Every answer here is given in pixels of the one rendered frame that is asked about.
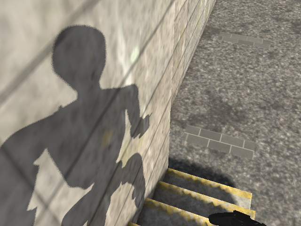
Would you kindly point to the stairs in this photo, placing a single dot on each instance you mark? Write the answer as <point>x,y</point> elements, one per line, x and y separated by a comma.
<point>183,199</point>

